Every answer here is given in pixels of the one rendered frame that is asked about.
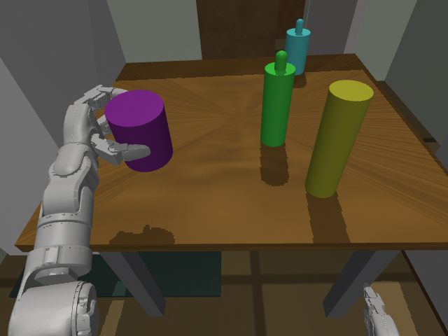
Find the left robot hand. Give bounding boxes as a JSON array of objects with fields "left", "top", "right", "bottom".
[{"left": 63, "top": 85, "right": 151, "bottom": 166}]

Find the right robot hand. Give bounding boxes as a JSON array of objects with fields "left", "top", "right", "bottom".
[{"left": 362, "top": 283, "right": 400, "bottom": 336}]

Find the table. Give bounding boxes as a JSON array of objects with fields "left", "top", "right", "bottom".
[{"left": 15, "top": 53, "right": 448, "bottom": 318}]

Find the left robot arm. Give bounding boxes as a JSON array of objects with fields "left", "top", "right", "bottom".
[{"left": 8, "top": 143, "right": 99, "bottom": 336}]

